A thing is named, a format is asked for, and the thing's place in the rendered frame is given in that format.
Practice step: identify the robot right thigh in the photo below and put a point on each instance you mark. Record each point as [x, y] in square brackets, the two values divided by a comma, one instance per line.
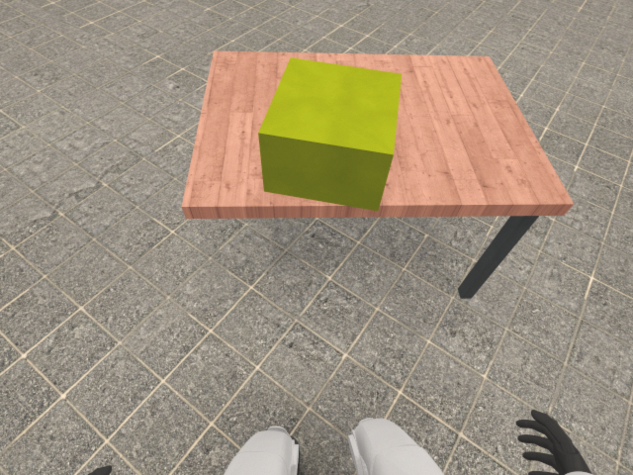
[380, 447]

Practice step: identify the robot right hand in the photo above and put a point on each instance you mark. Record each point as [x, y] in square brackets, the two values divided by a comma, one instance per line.
[565, 459]

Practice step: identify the table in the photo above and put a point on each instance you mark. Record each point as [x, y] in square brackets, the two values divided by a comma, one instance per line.
[462, 149]

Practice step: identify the robot left thigh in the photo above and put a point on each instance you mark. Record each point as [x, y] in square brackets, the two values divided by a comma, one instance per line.
[268, 452]

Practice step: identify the carton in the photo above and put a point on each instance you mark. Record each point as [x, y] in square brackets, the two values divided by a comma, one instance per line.
[329, 133]

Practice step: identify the robot thigh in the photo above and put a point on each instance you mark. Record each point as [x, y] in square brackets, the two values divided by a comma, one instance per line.
[268, 452]
[380, 447]

